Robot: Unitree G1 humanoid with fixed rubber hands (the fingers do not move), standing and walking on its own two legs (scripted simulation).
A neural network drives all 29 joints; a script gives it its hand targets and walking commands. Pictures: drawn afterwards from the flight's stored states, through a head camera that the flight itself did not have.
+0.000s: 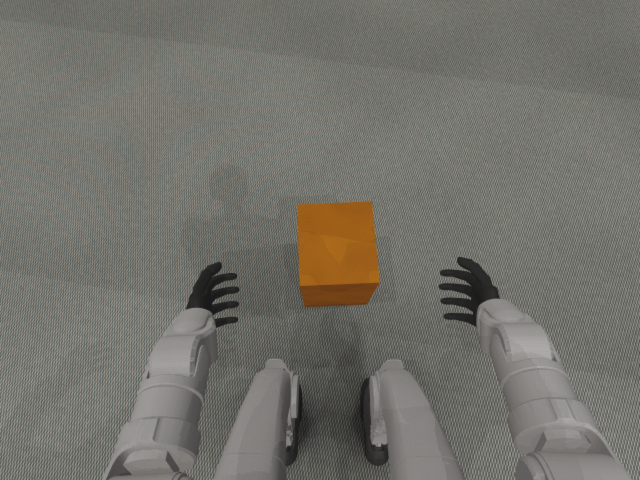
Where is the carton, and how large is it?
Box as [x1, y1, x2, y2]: [297, 201, 379, 306]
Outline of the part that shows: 371,201 297,205 299,285 305,306 364,304 369,299 379,282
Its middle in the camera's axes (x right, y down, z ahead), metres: +0.04 +0.06 +1.00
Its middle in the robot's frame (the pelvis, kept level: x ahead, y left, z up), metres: +0.52 -0.01 -0.54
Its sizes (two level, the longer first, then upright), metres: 0.197 0.177 0.272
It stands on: the floor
